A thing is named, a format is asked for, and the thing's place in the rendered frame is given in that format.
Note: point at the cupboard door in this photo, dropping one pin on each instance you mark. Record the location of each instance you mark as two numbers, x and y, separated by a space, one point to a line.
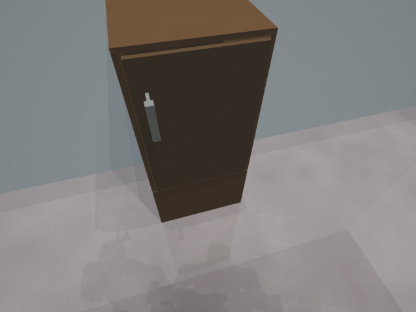
206 101

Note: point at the handle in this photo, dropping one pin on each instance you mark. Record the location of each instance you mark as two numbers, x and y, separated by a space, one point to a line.
152 118

